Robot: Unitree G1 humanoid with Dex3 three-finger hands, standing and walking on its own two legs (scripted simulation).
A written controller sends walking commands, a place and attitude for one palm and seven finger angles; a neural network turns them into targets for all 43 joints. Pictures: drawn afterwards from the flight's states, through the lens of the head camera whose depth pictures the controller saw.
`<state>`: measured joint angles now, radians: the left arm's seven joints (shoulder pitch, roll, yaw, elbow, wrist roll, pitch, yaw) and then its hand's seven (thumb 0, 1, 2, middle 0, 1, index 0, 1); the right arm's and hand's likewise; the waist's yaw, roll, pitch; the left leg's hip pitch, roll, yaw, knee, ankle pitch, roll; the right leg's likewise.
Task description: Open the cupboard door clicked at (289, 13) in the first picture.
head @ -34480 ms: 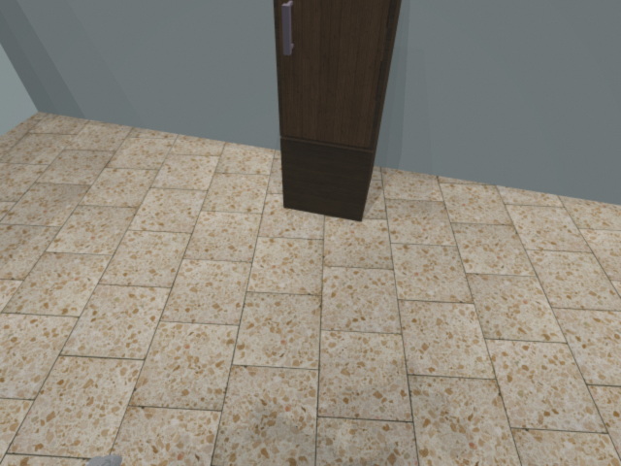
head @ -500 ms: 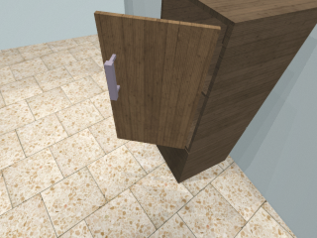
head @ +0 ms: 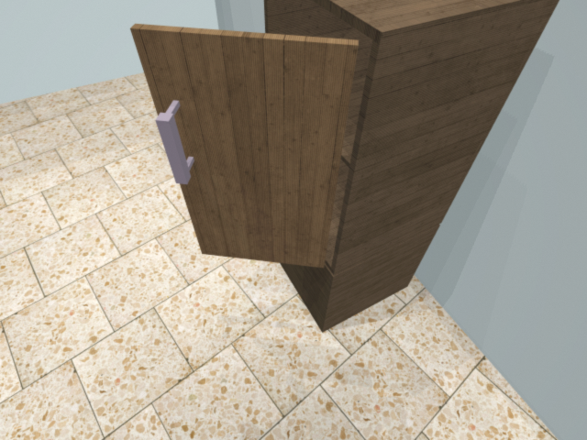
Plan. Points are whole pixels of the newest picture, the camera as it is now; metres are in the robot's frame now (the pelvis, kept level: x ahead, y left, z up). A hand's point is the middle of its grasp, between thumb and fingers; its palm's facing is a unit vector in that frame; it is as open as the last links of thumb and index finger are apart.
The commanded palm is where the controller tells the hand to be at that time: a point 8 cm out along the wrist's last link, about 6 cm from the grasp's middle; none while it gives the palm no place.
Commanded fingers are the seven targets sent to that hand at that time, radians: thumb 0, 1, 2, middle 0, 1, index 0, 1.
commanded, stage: come to a stop and stand still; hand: left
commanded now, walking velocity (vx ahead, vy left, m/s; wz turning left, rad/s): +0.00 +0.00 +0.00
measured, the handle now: (178, 143) +0.58 +0.24 +0.06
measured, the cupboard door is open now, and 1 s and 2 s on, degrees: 54 54 54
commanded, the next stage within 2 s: look again from close up in 0.20 s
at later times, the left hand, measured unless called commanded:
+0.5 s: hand out of the picture +0.04 +0.23 -0.16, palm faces +0.02 -0.96 -0.29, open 7.4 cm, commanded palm none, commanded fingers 0.00 0.90 0.90 -0.20 -0.30 -0.20 -0.30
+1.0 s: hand out of the picture -0.02 +0.22 -0.17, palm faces -0.01 -0.98 -0.22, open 7.4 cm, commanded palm none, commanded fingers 0.00 0.90 0.90 -0.20 -0.30 -0.20 -0.30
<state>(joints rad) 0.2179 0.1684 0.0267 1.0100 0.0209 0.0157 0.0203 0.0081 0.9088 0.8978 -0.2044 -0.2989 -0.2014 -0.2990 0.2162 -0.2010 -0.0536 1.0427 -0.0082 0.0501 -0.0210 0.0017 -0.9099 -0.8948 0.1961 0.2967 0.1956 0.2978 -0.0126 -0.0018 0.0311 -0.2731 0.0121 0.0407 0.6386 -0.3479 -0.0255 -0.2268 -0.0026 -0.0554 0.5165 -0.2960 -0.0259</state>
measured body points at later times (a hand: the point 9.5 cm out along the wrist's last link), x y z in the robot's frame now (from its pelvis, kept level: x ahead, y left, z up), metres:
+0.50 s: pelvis -0.01 +0.01 +0.00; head -0.02 +0.01 +0.45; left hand +0.04 +0.28 -0.14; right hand +0.06 -0.27 -0.13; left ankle -0.02 +0.11 -0.74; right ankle -0.01 -0.10 -0.74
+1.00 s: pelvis -0.04 +0.02 +0.01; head -0.05 +0.03 +0.46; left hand -0.02 +0.27 -0.15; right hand -0.01 -0.22 -0.14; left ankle -0.02 +0.11 -0.74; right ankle -0.01 -0.10 -0.74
